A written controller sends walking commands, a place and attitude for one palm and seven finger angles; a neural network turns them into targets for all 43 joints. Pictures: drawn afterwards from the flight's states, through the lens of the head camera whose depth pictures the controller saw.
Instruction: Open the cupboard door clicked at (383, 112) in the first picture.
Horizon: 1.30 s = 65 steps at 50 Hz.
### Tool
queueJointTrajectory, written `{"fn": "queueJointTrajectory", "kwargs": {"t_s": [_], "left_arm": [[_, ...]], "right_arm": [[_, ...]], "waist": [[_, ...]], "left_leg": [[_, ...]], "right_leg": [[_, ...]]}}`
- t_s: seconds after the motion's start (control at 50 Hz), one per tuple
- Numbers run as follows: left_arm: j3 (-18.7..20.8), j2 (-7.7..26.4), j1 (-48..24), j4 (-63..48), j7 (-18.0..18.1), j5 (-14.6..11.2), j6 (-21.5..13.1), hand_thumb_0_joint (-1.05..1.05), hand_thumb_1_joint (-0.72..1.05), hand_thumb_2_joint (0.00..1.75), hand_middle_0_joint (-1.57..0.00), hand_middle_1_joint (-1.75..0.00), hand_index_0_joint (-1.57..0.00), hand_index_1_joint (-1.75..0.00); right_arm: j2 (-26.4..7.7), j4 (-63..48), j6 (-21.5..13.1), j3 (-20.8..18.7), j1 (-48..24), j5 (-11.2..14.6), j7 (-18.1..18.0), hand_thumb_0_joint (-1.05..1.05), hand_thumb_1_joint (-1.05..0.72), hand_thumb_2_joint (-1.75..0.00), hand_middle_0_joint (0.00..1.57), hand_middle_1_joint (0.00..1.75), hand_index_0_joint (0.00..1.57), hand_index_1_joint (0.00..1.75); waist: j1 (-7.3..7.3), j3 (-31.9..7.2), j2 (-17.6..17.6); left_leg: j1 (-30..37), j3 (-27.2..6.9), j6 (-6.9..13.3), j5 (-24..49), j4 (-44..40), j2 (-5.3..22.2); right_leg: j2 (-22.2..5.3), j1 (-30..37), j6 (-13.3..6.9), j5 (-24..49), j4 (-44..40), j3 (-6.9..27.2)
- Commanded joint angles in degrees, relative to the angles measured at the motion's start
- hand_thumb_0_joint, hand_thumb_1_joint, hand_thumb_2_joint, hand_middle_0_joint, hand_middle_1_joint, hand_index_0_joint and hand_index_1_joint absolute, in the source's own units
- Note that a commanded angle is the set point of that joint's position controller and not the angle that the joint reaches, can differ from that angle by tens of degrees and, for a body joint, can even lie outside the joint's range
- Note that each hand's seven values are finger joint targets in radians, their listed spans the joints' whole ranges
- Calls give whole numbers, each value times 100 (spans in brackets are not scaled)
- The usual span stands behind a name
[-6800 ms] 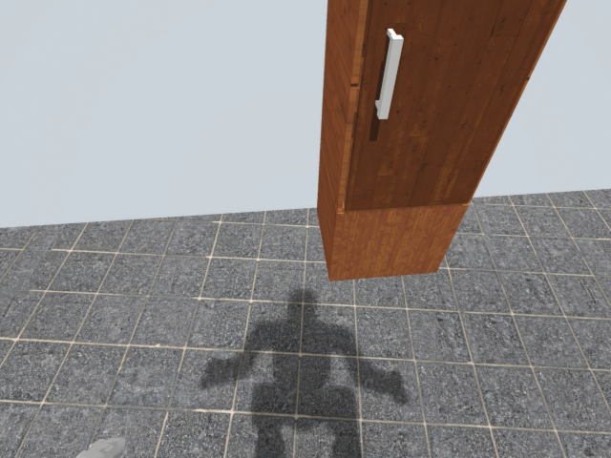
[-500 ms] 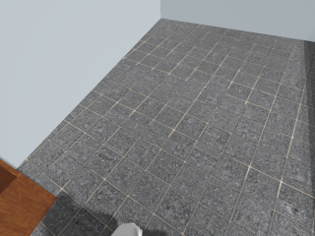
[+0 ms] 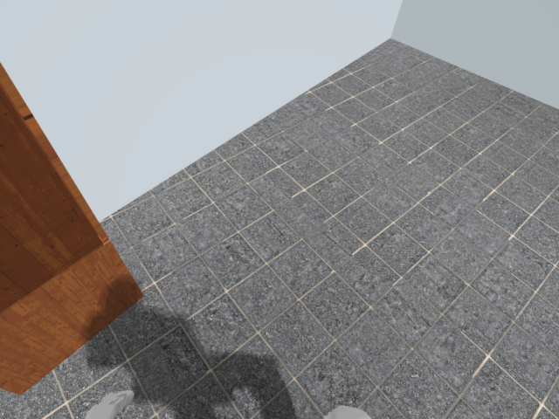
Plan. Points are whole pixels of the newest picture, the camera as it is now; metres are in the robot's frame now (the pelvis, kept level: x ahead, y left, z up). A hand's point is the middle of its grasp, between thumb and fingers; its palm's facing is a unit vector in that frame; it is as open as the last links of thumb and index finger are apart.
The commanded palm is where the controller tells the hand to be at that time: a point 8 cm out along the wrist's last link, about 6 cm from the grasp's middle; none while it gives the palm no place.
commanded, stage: turn to face it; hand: left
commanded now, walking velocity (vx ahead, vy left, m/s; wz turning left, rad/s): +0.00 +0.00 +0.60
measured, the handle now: out of the picture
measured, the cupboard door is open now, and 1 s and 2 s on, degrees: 0 0 0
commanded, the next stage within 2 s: take the last steps up to it in 1.34 s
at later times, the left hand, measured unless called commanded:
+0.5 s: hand out of the picture +0.01 +0.16 -0.15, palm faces +0.33 -0.90 -0.28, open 7.4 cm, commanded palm none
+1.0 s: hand out of the picture -0.08 +0.25 -0.17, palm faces +0.61 -0.76 -0.23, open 7.4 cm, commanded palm none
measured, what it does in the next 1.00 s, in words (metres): steps on the spot, turning left: right foot, then left foot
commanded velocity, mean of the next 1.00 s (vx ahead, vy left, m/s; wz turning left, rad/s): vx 0.00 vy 0.00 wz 0.57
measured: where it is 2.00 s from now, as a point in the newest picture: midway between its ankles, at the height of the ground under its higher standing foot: outside the picture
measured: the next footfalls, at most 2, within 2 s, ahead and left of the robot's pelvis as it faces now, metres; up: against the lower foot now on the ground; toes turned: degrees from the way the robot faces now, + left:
right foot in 0.22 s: +0.05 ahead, -0.15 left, +0.00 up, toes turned +8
left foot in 0.70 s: -0.03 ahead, +0.10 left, +0.00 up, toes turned +33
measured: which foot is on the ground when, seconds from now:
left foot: down 0.00-0.22, up 0.24-0.68, down 0.70-1.00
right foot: up 0.00-0.20, down 0.22-0.70, up 0.72-1.00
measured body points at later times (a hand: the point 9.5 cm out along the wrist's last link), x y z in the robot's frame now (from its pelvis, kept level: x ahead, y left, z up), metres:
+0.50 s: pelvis +0.00 -0.05 +0.00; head +0.03 -0.07 +0.45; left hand -0.01 +0.21 -0.12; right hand +0.12 -0.30 -0.16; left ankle -0.07 +0.10 -0.65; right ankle +0.01 -0.16 -0.74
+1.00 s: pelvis -0.03 +0.02 +0.00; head -0.02 +0.06 +0.45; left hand -0.11 +0.29 -0.15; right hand +0.20 -0.13 -0.12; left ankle -0.06 +0.08 -0.74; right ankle +0.07 -0.14 -0.65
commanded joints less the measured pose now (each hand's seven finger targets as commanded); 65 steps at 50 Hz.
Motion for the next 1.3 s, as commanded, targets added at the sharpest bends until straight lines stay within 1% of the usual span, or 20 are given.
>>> {"fn": "queueJointTrajectory", "kwargs": {"t_s": [0.0,0.1,0.16,0.18,0.2,0.22,0.28,0.32,0.46,0.58,0.64,0.66,0.68,0.7,0.76,0.82,1.1,1.22,1.26,1.28], "left_arm": [[75,344,-344,-600,74,2,-182,0,90,90,-20,-30,-20,-30],[32,279,-143,-639,115,-59,-226,0,90,90,-20,-30,-20,-30],[81,414,430,-522,147,-77,-315,0,90,90,-20,-30,-20,-30],[141,786,594,-509,180,-15,-384,0,90,90,-20,-30,-20,-30],[227,1254,583,-556,216,68,-411,0,90,90,-20,-30,-20,-30],[183,1203,566,-604,219,35,-368,0,90,90,-20,-30,-20,-30],[43,611,-286,-741,192,-1,-369,0,90,90,-20,-30,-20,-30],[-13,447,-116,-663,159,5,-426,0,90,90,-20,-30,-20,-30],[50,670,697,-333,165,64,-399,0,90,90,-20,-30,-20,-30],[169,936,849,-183,140,121,-321,0,90,90,-20,-30,-20,-30],[195,964,829,-151,103,46,-275,0,90,90,-20,-30,-20,-30],[163,803,830,-233,79,-1,-255,0,90,90,-20,-30,-20,-30],[42,369,614,-514,41,-37,-247,0,90,90,-20,-30,-20,-30],[11,416,319,-621,91,13,-174,0,90,90,-20,-30,-20,-30],[74,458,51,-423,81,7,-154,0,90,90,-20,-30,-20,-30],[80,457,397,-230,21,23,-164,0,90,90,-20,-30,-20,-30],[-10,282,-369,-487,115,-16,-182,0,90,90,-20,-30,-20,-30],[-47,172,151,-345,160,-79,-263,0,90,90,-20,-30,-20,-30],[-16,329,486,-212,191,-57,-357,0,90,90,-20,-30,-20,-30],[50,712,626,-176,228,12,-429,0,90,90,-20,-30,-20,-30]], "right_arm": [[-1277,-298,-105,-389,386,-10,-69,0,-90,-90,20,30,20,30],[-1282,-357,-50,-419,233,-25,-67,0,-90,-90,20,30,20,30],[-1174,-410,-33,-428,39,43,-41,0,-90,-90,20,30,20,30],[-892,-429,-44,-392,140,106,-3,0,-90,-90,20,30,20,30],[-555,-563,-56,-345,249,97,-2,0,-90,-90,20,30,20,30],[-898,-557,-9,-429,137,18,-14,0,-90,-90,20,30,20,30],[-806,-203,147,-446,424,-13,93,0,-90,-90,20,30,20,30],[-716,-142,164,-398,427,-5,141,0,-90,-90,20,30,20,30],[-698,-273,226,-318,-254,13,152,0,-90,-90,20,30,20,30],[-560,-419,72,-178,-559,75,159,0,-90,-90,20,30,20,30],[-784,-336,-15,-227,-37,47,133,0,-90,-90,20,30,20,30],[-1237,-248,-82,-339,418,30,121,0,-90,-90,20,30,20,30],[-1926,-222,-117,-501,848,39,85,0,-90,-90,20,30,20,30],[-2024,-59,-70,-509,1133,78,38,0,-90,-90,20,30,20,30],[-1453,-238,-103,-337,327,24,-106,0,-90,-90,20,30,20,30],[-1259,-353,-159,-249,-51,33,-98,0,-90,-90,20,30,20,30],[-1101,-156,-130,-294,610,-13,-127,0,-90,-90,20,30,20,30],[-1035,-105,-92,-286,431,-6,-122,0,-90,-90,20,30,20,30],[-844,-71,-102,-259,429,61,-94,0,-90,-90,20,30,20,30],[-553,-78,-126,-210,560,117,-60,0,-90,-90,20,30,20,30]], "waist": [[-221,-589,919],[-93,-718,1037],[203,-888,780],[271,-1043,-123],[275,-969,-1702],[269,-822,-1120],[-202,-181,-723],[-168,-70,-849],[185,-26,-981],[355,-372,-1201],[50,-746,-874],[-219,-1147,129],[-443,-1227,2021],[-542,-1413,1562],[-276,-634,1357],[-4,-594,956],[-211,-587,942],[55,-683,889],[208,-810,408],[217,-976,-561]], "left_leg": [[927,-1825,696,2133,-623,1545],[405,-2203,661,2474,-355,1367],[-362,-2072,240,1749,122,921],[-1203,-1627,-131,537,804,516],[-2243,-344,-614,-1838,2160,-316],[-1991,-345,-594,-2183,3264,-68],[-1842,-204,-682,-1142,4333,260],[-1926,36,-780,-751,4469,313],[-1897,359,-883,-938,3728,525],[-931,915,-702,-1278,1668,466],[257,1023,-559,-7,127,366],[1435,212,-287,1208,-323,934],[2204,-1851,412,3760,-387,2526],[2067,-1872,906,4362,-279,2870],[1135,-1239,691,3516,-387,2026],[936,-774,461,3255,-515,1588],[1143,-1894,770,2948,-549,1560],[358,-1944,582,2918,-249,1310],[-314,-1706,166,1792,170,905],[-1137,-1085,-207,411,936,414]], "right_leg": [[129,-293,-36,-220,-496,102],[425,719,-177,-243,-1707,94],[400,2126,-253,984,-3494,40],[-452,3063,-456,1101,-4194,795],[-2059,3368,-1118,1719,-4362,2281],[-2398,2424,-1503,1925,-4308,2155],[-1392,1575,-1185,1475,-4323,874],[-1103,1754,-1079,2324,-4126,140],[-1404,2158,-1251,2552,-4048,-209],[-1631,2373,-1267,3425,-3369,-640],[-1456,2028,-834,3312,-2360,-1084],[-1154,1119,-517,2360,-1218,-1239],[-311,-585,-57,-1495,84,-1157],[-273,-690,-128,-1845,666,-455],[-321,-733,-125,-722,1059,-74],[-195,-436,-69,-75,929,-110],[162,-181,-62,-293,-567,96],[463,1306,-265,328,-2360,-37],[194,2440,-328,1379,-3766,126],[-839,3258,-627,1931,-4092,1061]]}}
